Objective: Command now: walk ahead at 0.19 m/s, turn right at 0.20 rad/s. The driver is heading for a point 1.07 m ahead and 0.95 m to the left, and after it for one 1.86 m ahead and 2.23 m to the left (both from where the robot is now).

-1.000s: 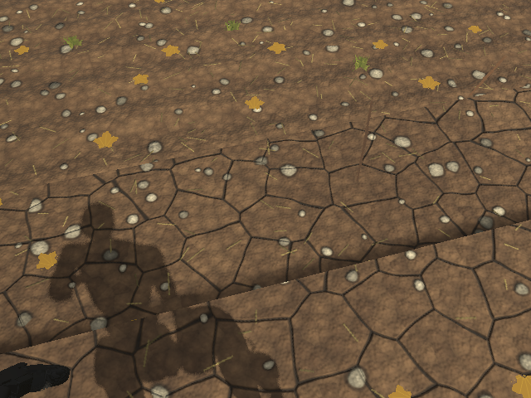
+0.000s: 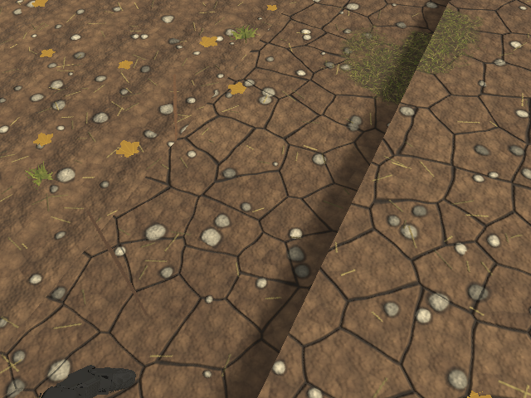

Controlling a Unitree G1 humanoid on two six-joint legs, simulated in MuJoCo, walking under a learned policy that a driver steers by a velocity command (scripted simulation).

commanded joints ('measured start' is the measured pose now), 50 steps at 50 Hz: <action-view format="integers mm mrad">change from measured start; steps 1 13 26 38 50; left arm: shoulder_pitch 188 94 103 38 42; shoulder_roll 108 78 128 107 148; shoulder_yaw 27 28 78 63 51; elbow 25 42 17 -40 -58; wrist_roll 18 -20 -11 -12 -37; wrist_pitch -20 -4 46 73 29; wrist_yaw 25 94 105 80 73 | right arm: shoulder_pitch -53 -85 -82 -105 -185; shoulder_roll -150 -88 -99 -202 -269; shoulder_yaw -21 -10 -27 -62 -89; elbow -75 -79 -168 -266 -303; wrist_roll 4 -11 -1 7 -3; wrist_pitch -10 125 144 109 116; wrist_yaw -7 -12 49 -11 18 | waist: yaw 142 67 42 60 77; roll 88 -57 49 124 201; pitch -133 -142 -96 -99 -104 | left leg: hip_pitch -121 -305 -50 -5 -127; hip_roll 131 2 21 121 60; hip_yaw -55 -65 -84 -478 -738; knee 200 623 37 -32 10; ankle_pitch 750 -87 -14 436 428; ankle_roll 80 15 114 220 181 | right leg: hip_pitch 432 269 91 -203 182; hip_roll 14 -276 -266 -36 53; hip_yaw -22 139 -113 49 90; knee -167 -361 -86 433 -36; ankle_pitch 147 107 -293 -204 -279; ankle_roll -41 -170 21 149 91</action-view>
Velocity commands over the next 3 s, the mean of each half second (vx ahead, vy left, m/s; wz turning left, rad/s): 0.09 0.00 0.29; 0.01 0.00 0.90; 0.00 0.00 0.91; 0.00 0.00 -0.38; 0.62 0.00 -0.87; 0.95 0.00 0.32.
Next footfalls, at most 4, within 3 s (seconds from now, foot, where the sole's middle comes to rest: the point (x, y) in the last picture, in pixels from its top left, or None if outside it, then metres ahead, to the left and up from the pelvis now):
0.02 right None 0.18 -0.07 -0.77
0.52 left None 0.03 0.09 -0.77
1.06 right None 0.18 -0.03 -0.77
1.56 left None -0.03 0.04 -0.77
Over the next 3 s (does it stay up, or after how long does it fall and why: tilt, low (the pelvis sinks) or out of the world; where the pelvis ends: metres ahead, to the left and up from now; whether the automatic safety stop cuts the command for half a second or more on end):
stays up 0.56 0.15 -0.17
